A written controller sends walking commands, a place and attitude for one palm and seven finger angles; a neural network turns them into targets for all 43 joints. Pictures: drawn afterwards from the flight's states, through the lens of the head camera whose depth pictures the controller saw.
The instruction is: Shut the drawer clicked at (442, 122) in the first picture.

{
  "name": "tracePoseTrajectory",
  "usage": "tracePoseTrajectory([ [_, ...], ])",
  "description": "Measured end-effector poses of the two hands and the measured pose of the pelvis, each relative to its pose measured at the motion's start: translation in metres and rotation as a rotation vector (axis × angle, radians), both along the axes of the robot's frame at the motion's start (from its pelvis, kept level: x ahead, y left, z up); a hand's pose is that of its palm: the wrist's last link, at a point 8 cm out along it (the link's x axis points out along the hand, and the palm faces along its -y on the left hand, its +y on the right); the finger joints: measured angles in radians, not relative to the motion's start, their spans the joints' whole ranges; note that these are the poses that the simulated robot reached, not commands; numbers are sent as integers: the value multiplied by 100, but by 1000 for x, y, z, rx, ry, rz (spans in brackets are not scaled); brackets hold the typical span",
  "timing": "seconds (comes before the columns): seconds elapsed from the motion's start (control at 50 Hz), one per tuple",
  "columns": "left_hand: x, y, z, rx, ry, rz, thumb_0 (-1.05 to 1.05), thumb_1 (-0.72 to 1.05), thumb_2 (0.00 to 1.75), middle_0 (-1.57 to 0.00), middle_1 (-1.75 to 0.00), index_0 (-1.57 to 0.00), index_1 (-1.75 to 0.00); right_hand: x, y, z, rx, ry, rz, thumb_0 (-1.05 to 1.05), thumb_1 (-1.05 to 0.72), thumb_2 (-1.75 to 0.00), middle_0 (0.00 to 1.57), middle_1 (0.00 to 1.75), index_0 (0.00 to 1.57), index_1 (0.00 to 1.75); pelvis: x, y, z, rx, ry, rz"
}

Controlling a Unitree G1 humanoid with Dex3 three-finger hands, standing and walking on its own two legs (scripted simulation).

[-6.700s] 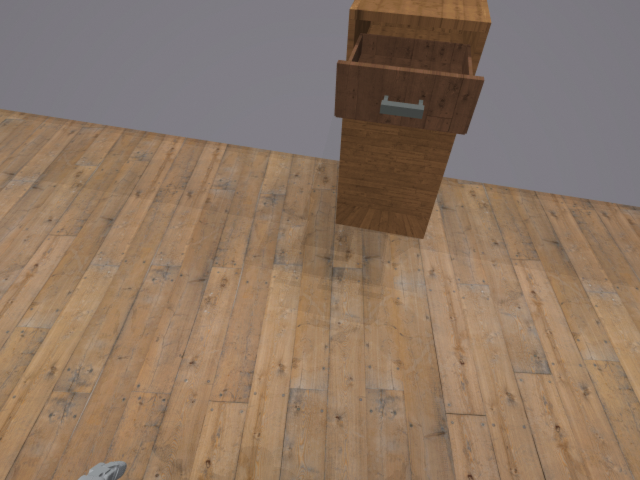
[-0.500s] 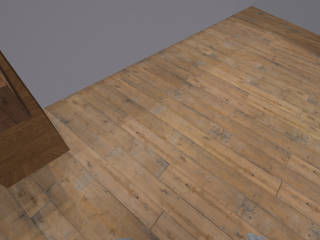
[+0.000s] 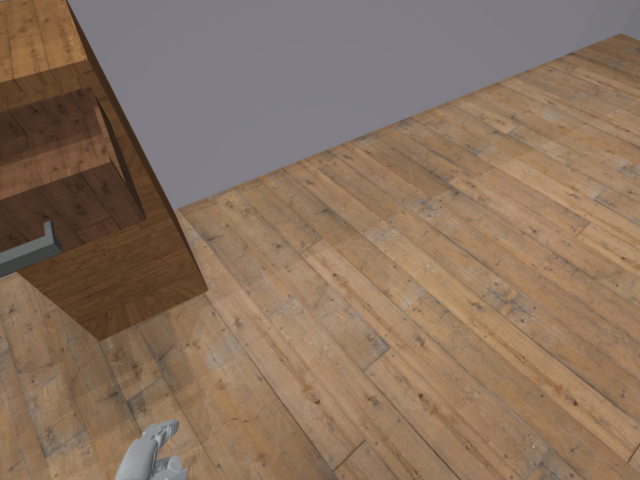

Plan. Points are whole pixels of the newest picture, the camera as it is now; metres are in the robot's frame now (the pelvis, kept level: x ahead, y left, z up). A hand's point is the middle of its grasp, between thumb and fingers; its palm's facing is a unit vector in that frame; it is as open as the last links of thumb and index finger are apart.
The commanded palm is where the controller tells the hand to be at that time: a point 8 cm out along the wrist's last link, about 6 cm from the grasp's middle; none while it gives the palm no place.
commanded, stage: turn to face it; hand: left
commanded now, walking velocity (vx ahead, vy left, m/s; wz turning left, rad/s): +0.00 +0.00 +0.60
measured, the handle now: (20, 247) +0.44 +0.48 +0.02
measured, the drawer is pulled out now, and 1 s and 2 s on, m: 0.30 0.30 0.30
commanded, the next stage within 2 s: take the last steps up to it in 0.74 s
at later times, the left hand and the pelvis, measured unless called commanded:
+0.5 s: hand out of the picture -0.08 +0.23 -0.18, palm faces +0.38 -0.89 -0.25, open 7.4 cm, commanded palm none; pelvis -0.01 +0.03 -0.01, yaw +19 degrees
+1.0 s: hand out of the picture -0.02 +0.26 -0.15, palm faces +0.44 -0.87 -0.23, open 7.4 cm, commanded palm none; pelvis -0.01 +0.04 +0.01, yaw +27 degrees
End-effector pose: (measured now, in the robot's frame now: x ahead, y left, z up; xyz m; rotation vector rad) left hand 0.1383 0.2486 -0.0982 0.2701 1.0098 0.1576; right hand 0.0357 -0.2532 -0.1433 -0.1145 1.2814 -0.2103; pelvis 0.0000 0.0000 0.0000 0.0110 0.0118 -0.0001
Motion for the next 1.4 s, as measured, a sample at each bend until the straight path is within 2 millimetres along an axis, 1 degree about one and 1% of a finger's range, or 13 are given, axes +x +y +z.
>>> tracePoseTrajectory([
  [0.12, -47, -12, 12, 4, 36, 97, 0, 90, 90, -20, -30, -20, -30, 11, -19, 4, 13, 28, 76, 0, -90, -90, 20, 30, 20, 29, -1, -14, 11, 30, -21, 96],
  [0.28, -119, -12, 1, -29, 135, 255, 0, 90, 90, -20, -30, -20, -30, 47, -19, 12, -13, 45, 213, 0, -90, -90, 20, 30, 20, 29, -3, -14, 14, 35, -21, 207],
  [0.38, -174, -1, -14, -62, 226, 363, 0, 90, 90, -20, -30, -20, -30, 90, 9, 19, -38, 5, 326, 0, -91, -90, 20, 30, 20, 29, -6, -1, 11, 20, -12, 267],
  [0.48, -228, 21, -40, -106, 308, 471, 0, 90, 90, -20, -30, -20, -30, 140, 62, 26, -66, -109, 456, 0, -91, -90, 20, 30, 20, 29, -10, 26, -2, -13, -5, 321],
  [0.54, -250, 36, -52, -122, 355, 519, 0, 90, 90, -20, -30, -20, -30, 156, 93, 33, -70, -178, 512, 0, -91, -90, 20, 30, 20, 29, -13, 38, -6, -12, -10, 346],
  [0.68, -242, 58, -38, -136, 291, 548, 0, 91, 90, -20, -30, -19, -30, 148, 132, 49, -56, -189, 556, 0, -90, -90, 20, 30, 20, 29, -18, 55, 12, -40, -26, 394],
  [0.8, -221, 66, -28, -123, 204, 551, 0, 91, 90, -20, -30, -19, -30, 120, 137, 42, -23, -125, 549, 0, -90, -90, 21, 30, 20, 30, -20, 58, 16, -33, -30, 430],
  [0.96, -191, 54, -18, -105, 141, 519, 0, 91, 90, -20, -30, -19, -30, 75, 99, 22, -24, -4, 491, 0, -91, -90, 21, 30, 20, 30, -16, 47, 14, -8, -27, 462],
  [1.06, -174, 32, -15, -92, 115, 495, 0, 91, 90, -20, -30, -19, -30, 50, 68, 3, -4, 92, 452, 0, -91, -90, 21, 30, 20, 29, -1, 32, 7, 17, -17, 468],
  [1.12, -179, 13, -16, -95, 116, 530, 0, 91, 90, -20, -30, -20, -30, 46, 57, -4, 4, 158, 459, 0, -90, -90, 20, 30, 20, 29, 10, 26, 6, 11, -28, 485],
  [1.18, -197, -8, -13, -117, 172, 590, 0, 91, 90, -20, -30, -20, -30, 57, 54, 1, 14, 182, 473, 0, -91, -90, 20, 30, 20, 29, 25, 26, 13, 22, -29, 488],
  [1.28, -232, -43, -13, -182, 341, 662, 0, 91, 90, -20, -30, -20, -30, 97, 65, 6, 19, 152, 485, 0, -91, -90, 20, 30, 20, 29, 48, 33, 18, 22, -26, 505],
  [1.4, -253, -76, -14, -275, 491, 744, 0, 91, 90, -20, -30, -20, -30, 161, 107, 4, 18, 114, 551, 0, -91, -90, 20, 30, 20, 29, 77, 57, 14, 8, -16, 521],
])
